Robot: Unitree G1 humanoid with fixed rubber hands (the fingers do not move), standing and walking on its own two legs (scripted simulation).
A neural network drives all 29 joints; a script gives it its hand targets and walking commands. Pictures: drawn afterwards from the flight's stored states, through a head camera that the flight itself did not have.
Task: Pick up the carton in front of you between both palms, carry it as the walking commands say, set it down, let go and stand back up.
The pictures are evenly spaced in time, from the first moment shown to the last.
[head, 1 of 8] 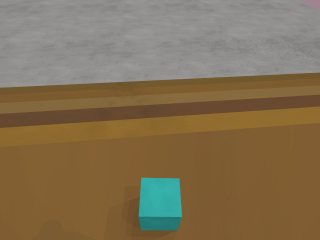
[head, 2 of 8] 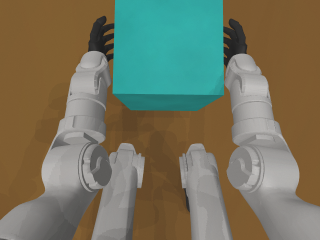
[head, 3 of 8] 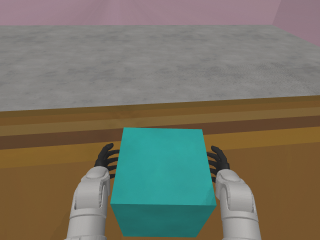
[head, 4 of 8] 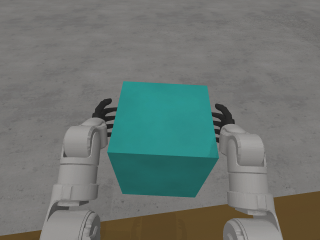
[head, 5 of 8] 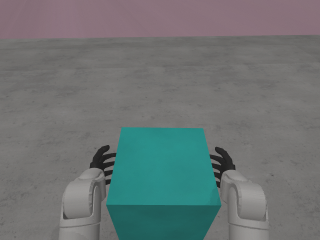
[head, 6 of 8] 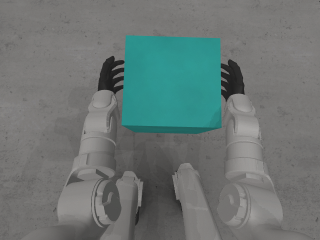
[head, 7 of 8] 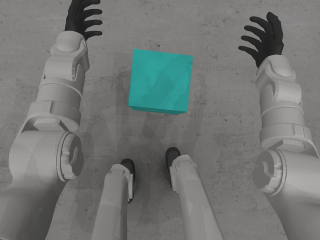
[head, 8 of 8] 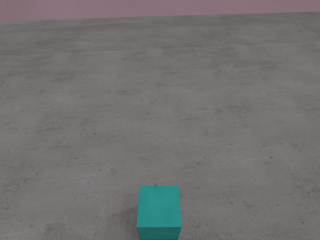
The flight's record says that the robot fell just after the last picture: no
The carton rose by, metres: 0.69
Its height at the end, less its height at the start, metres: -0.67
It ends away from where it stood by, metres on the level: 4.01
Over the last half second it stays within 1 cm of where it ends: yes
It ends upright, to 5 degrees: yes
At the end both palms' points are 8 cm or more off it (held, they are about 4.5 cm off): yes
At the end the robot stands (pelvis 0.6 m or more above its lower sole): yes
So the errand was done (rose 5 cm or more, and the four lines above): yes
